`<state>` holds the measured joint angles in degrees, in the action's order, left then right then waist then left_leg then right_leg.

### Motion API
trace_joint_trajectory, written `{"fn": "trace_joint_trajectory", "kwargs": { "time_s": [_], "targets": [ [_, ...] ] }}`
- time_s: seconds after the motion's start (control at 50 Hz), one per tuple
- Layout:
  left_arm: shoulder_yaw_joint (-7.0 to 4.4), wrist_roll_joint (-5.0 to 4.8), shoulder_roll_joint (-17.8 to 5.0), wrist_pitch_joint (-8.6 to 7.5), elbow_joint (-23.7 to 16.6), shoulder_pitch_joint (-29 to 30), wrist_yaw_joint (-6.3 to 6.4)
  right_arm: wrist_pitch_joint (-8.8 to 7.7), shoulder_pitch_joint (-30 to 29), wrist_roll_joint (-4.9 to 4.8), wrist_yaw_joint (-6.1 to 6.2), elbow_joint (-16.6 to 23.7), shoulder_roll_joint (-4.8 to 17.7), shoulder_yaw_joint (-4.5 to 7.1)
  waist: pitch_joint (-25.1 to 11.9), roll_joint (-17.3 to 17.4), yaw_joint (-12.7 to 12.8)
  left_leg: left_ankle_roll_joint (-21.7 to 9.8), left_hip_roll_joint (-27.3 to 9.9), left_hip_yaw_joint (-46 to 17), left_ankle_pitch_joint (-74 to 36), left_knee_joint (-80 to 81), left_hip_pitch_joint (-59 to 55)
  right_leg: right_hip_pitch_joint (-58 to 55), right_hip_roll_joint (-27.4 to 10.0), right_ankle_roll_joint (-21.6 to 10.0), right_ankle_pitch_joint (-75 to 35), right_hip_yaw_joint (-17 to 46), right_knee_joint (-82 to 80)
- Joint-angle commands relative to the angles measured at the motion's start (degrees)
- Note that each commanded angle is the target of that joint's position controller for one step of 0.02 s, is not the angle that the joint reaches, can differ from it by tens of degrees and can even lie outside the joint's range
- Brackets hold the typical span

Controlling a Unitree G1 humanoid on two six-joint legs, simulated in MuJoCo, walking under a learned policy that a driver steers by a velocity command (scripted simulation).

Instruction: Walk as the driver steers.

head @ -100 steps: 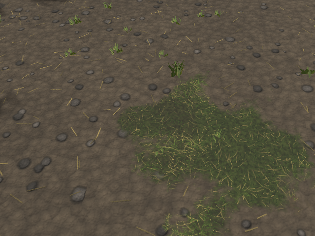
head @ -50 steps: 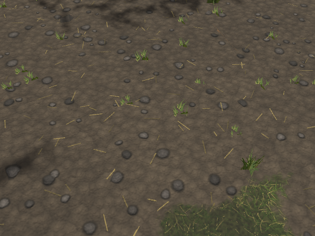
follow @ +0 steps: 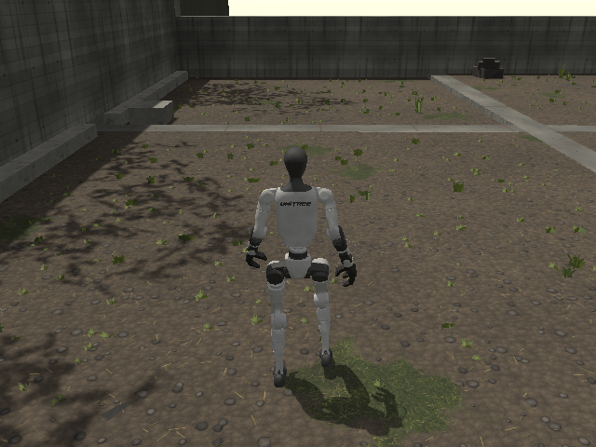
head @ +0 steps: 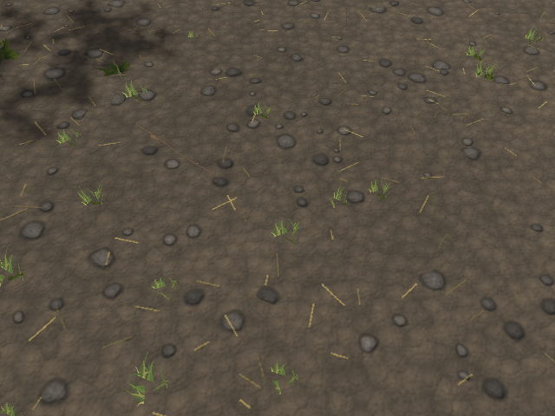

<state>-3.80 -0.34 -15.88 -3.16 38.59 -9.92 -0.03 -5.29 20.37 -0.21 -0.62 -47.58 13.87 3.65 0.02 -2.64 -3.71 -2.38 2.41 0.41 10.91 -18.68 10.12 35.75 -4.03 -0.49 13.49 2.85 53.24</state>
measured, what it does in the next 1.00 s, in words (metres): walks ahead, turning left: right foot, then left foot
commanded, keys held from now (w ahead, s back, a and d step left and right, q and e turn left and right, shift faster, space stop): w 0.08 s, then w+q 0.50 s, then no key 0.42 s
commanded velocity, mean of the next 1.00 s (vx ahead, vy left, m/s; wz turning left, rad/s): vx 0.39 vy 0.00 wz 0.24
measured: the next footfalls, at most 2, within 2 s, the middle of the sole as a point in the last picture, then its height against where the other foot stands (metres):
right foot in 0.22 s outside the picture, level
left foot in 0.72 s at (201, 413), level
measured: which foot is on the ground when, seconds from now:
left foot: down 0.00-0.24, up 0.26-0.70, down 0.72-1.00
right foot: up 0.00-0.20, down 0.22-0.74, up 0.76-1.00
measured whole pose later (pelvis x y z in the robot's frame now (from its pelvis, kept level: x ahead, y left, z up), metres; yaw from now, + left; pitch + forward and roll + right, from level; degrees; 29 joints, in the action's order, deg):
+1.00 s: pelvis +0.43 +0.04 -0.01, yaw +18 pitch +2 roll +1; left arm -3.3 0.1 -16.2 -0.2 48.1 -8.9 2.6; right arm -1.6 8.1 1.5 -0.7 -45.6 13.2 2.4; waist 2.7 -2.1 -0.3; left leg -4.2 3.7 1.6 6.3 -24.2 19.6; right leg 29.4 -5.8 3.6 19.8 2.2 49.5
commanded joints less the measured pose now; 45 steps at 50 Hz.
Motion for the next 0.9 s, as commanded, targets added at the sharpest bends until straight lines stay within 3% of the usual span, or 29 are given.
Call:
{"fn": "trace_joint_trajectory", "kwargs": {
  "time_s": [0.02, 0.1, 0.14, 0.18, 0.2, 0.22, 0.24, 0.26, 0.28, 0.32, 0.36, 0.4, 0.48, 0.54, 0.6, 0.66, 0.68, 0.7, 0.72, 0.74, 0.76, 0.78, 0.8, 0.82, 0.84, 0.9],
  "targets": [
    [0.54, -0.07, -0.5, -1.02, -4.5, 4.3, -0.49, -0.63, -3.6, -0.69, 0.42, 3.6, 10.2, 2.13, -0.2, 7.4, 1.0, -9.7, -13.5, -9.7, -11.5, 9.0, -0.9, -0.2, -0.7, 0.6, -8.5, -0.9, -10.3],
    [0.42, -0.7, -1.5, -1.37, -6.1, 10.6, -1.2, 0.11, 0.6, -1.47, 0.2, 1.4, 11.0, 2.04, 1.3, 7.3, -1.3, -8.7, -14.3, -9.0, -10.6, 7.5, -2.4, -4.2, 1.1, 0.4, -12.4, -2.0, -18.8],
    [0.12, -0.83, -2.2, -1.85, -7.2, 12.1, -1.63, 0.73, 1.6, -1.75, 0.28, 0.6, 11.5, 2.09, 2.1, 7.6, -0.9, -8.2, -15.5, -10.9, -10.9, 5.5, -4.1, -5.7, 1.9, -0.5, -9.9, -1.9, -21.9],
    [-0.76, -0.66, -3.8, -2.34, -6.2, 7.8, -1.67, 1.37, 0.5, -1.9, 0.59, 0.4, 12.6, 2.34, 0.5, 7.8, 2.6, -6.8, -15.3, -11.3, -14.7, 0.9, -4.0, -13.6, 3.2, -1.8, -9.1, -2.7, -26.2],
    [-1.9, -0.23, -5.8, -2.39, -4.4, 1.8, -1.23, 1.44, 0.4, -1.77, 0.68, 0.4, 11.8, 2.0, -3.0, 7.1, 5.5, -5.4, -12.9, -9.6, -20.6, -5.6, -1.9, -23.5, 4.0, -3.1, -8.9, -3.2, -27.5],
    [-3.18, 0.69, -9.2, -2.42, -2.8, -7.7, -0.56, 1.15, -0.7, -1.0, 0.6, 1.5, 9.1, 0.94, -9.8, 4.6, 10.1, -3.0, -9.6, -6.9, -16.1, -19.0, 5.7, -38.3, -2.6, -6.0, -10.0, 2.7, -25.8],
    [-4.34, 1.83, -14.5, -1.75, -2.1, -14.1, 0.04, 0.24, 3.2, -0.34, 0.77, 3.1, 3.3, -0.8, -17.8, -8.6, 10.3, 1.3, -2.1, -0.9, 6.4, -40.3, 25.7, -57.6, -17.4, -12.5, -5.5, 23.0, -27.7],
    [-3.65, 1.31, -11.7, -1.5, -1.2, -16.1, -0.19, -0.44, 4.4, -1.45, 0.79, 2.8, 6.1, -0.35, -21.0, -12.9, 10.8, 1.6, -1.6, -6.6, 22.5, -50.5, 33.0, -57.1, -21.1, -16.3, 3.0, 36.8, -33.5],
    [-2.49, 0.61, -8.3, -1.52, -1.0, -13.1, -0.28, -0.32, 1.3, -2.39, 0.75, 3.2, 9.9, 0.92, -12.9, -8.2, 10.2, 1.5, -4.6, -7.6, 18.7, -54.7, 37.0, -51.0, -19.0, -14.4, 6.4, 30.0, -34.7],
    [-1.17, 0.59, -4.5, -1.8, -0.9, -5.8, -0.65, 0.41, -3.6, -1.57, 0.88, 4.0, 9.1, 1.13, -4.3, -3.9, 7.1, 1.4, -8.2, -5.8, 10.3, -51.8, 34.7, -37.3, -14.0, -11.5, 2.8, 17.5, -38.8],
    [-0.87, 0.99, -2.8, -2.71, -0.2, -2.0, -0.96, 1.93, -2.5, -1.41, 0.91, 3.5, 7.2, 1.29, -0.9, -4.6, 4.0, 1.7, -9.9, -6.5, 5.8, -48.8, 29.4, -29.0, -11.5, -10.3, -4.1, 9.9, -42.8],
    [-1.35, 1.07, -3.5, -3.52, 1.0, -1.5, -0.8, 2.92, -2.9, -1.43, 0.86, 4.0, 5.5, 1.11, 0.0, -3.0, 2.9, 2.3, -9.9, -6.8, 2.3, -47.4, 29.2, -27.0, -11.4, -10.6, -11.0, 4.9, -44.8],
    [-2.12, 1.26, -5.3, -3.58, 3.4, -3.1, 0.12, 3.18, -7.6, -1.07, 0.26, 5.7, 4.6, 0.92, 1.3, -0.7, 3.4, 2.9, -9.6, -7.0, -8.1, -37.2, 31.5, -28.9, -10.6, -10.0, -17.4, -3.5, -45.6],
    [-2.57, 0.83, -7.0, -3.17, 4.6, -4.7, 0.66, 3.0, -13.7, -0.91, -0.92, 7.7, 3.8, 0.29, 3.2, 0.0, 5.6, 2.2, -9.0, -3.6, -14.2, -27.6, 29.4, -29.6, -10.3, -8.9, -16.9, -8.3, -46.3],
    [-2.97, 0.14, -8.2, -2.22, 6.4, -7.3, 0.9, 3.01, -19.1, -0.78, -1.85, 10.3, 3.5, -0.13, 5.7, 0.9, 7.3, 0.9, -8.4, -1.6, -12.8, -20.9, 29.6, -33.5, -11.5, -8.2, -20.0, -10.7, -44.6],
    [-3.27, -0.81, -10.0, -0.78, 7.8, -8.1, 1.16, 2.72, -19.4, -0.09, -2.55, 12.1, 4.6, 0.41, 3.7, -1.3, 5.9, -1.1, -4.6, 1.8, -6.3, -16.9, 23.7, -37.2, -12.1, -6.8, -40.2, -11.9, -36.7],
    [-3.45, -1.22, -11.0, -0.46, 7.8, -7.6, 1.4, 2.59, -16.4, 0.19, -2.65, 11.6, 6.0, 1.05, 1.0, -2.7, 4.1, -2.1, -2.5, 3.1, -4.6, -15.8, 18.8, -38.0, -11.7, -5.9, -47.7, -12.1, -31.9],
    [-3.39, -1.5, -11.2, -0.09, 7.8, -6.4, 1.59, 2.42, -9.5, 0.32, -2.56, 9.7, 8.0, 2.21, -2.8, -2.2, 0.1, -3.5, -0.2, 3.9, -8.2, -11.3, 9.9, -37.4, -9.8, -4.2, -50.1, -13.2, -23.4],
    [-2.87, -1.1, -10.1, -0.23, 7.9, -7.7, 1.66, 2.51, -3.6, 0.45, -1.69, 8.0, 11.4, 3.6, -6.7, 0.2, -2.6, -5.0, -0.4, 1.9, -20.6, -8.4, -2.5, -31.2, -6.8, -1.6, -43.9, -14.5, -12.7],
    [-1.05, 2.12, -5.0, -0.89, 6.0, -10.3, 1.25, 2.96, 1.2, 1.37, -0.22, 7.3, 17.1, 4.45, -14.6, 13.3, -1.3, -10.4, -14.4, -13.9, -52.7, -15.9, -22.8, -13.4, -1.5, 2.0, -3.1, -14.7, 7.9],
    [0.7, 1.05, -2.6, -1.72, 7.0, -16.9, 0.15, 2.8, -0.7, 1.59, -0.3, 8.7, 16.7, 3.16, -27.9, 17.6, 1.5, -23.0, -28.3, -35.8, -57.7, -11.7, -33.7, -2.5, 5.0, 4.2, 29.1, -4.1, 24.4],
    [-0.93, -1.16, -8.2, -1.63, 8.7, -13.0, -0.22, 3.28, -0.3, 1.27, -0.74, 8.8, 12.9, 2.36, -28.4, 7.4, -1.8, -20.5, -24.7, -29.4, -52.4, -9.2, -28.3, -3.3, 2.2, 3.8, 26.3, 2.8, 25.6],
    [-0.76, -2.22, -7.5, -1.23, 6.9, -7.8, -0.04, 3.17, -4.4, 0.6, -0.87, 8.4, 11.1, 1.82, -18.9, 7.7, -0.5, -17.6, -21.6, -21.6, -45.7, -8.1, -21.5, 1.1, 0.1, 3.2, 23.1, 0.9, 22.9],
    [-0.6, -1.24, -6.5, -0.63, 7.1, -5.5, 0.82, 2.98, -8.2, -0.01, -0.87, 8.3, 8.7, 1.13, -12.2, 4.1, 1.0, -14.9, -18.5, -17.6, -39.2, -5.8, -12.7, 1.3, -1.8, 3.3, 19.5, -0.1, 18.3],
    [-0.91, -0.31, -6.7, 0.41, 7.4, -5.1, 1.67, 2.95, -11.4, 0.07, -0.71, 8.2, 7.1, 0.62, -9.0, 4.6, 3.0, -13.5, -16.8, -14.8, -34.8, -3.3, -4.5, -2.4, -3.0, 3.5, 16.4, 0.1, 14.5],
    [-0.81, 0.27, -4.6, 2.75, 9.0, -9.5, 2.59, 2.47, -15.5, 1.93, -0.66, 7.8, 7.5, 0.74, -8.1, 7.4, 6.9, -13.2, -14.6, -9.5, -32.0, 1.2, 8.4, -13.7, -2.2, 4.3, 10.3, -0.8, 8.1]
  ]
}}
